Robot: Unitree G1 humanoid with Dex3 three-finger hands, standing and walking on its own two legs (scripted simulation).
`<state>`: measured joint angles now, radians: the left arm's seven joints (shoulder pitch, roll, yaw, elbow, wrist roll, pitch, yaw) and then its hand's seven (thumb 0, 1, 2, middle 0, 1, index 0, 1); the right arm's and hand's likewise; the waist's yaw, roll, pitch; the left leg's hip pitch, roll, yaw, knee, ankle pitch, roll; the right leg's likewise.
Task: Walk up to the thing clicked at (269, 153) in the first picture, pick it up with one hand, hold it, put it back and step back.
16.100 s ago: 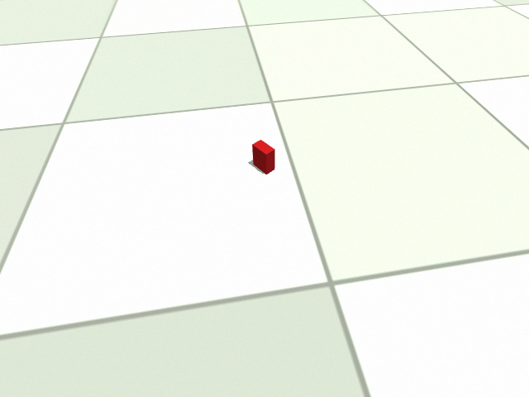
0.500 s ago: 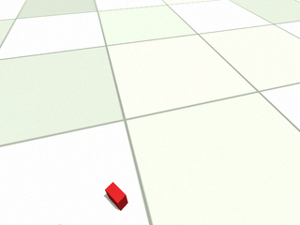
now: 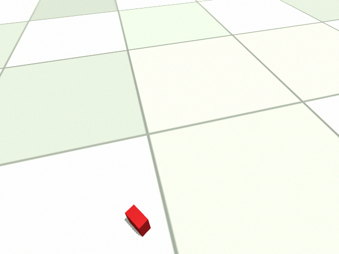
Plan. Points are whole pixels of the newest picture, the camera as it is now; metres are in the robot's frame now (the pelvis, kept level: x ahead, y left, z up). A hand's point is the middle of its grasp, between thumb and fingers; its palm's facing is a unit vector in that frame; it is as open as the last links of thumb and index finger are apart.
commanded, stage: walk up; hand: left
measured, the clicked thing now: (138, 220) +0.43 +0.22 -0.71
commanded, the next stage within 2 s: stand in 0.10 s
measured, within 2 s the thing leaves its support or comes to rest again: neither
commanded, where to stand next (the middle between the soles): +0.05 +0.00 m, yaw -2 degrees
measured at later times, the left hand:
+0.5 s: hand out of the picture +0.09 +0.25 -0.15, palm faces -0.02 -0.94 -0.34, open 7.4 cm
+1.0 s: hand out of the picture +0.08 +0.24 -0.15, palm faces -0.02 -0.94 -0.35, open 7.4 cm
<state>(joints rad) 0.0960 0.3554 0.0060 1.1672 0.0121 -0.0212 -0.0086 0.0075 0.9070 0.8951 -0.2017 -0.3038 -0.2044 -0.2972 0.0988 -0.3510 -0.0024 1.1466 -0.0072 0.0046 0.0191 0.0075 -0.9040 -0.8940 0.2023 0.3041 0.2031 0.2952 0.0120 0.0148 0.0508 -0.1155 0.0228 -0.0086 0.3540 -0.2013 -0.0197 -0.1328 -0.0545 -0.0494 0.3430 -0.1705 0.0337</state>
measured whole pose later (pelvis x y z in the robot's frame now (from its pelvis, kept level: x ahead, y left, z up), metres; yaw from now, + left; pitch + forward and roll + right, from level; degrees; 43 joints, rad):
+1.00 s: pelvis +0.01 -0.01 +0.00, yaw +0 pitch -2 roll +0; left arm 0.10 0.35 0.00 1.15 0.01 -0.01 -0.01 0.01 0.91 0.90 -0.20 -0.30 -0.20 -0.30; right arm 0.11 -0.35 0.01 1.14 -0.02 -0.01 0.01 0.01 -0.90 -0.89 0.20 0.30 0.20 0.30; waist 0.00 0.01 0.05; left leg -0.09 0.04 -0.01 0.31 -0.19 -0.04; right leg -0.13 -0.03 -0.05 0.33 -0.18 0.01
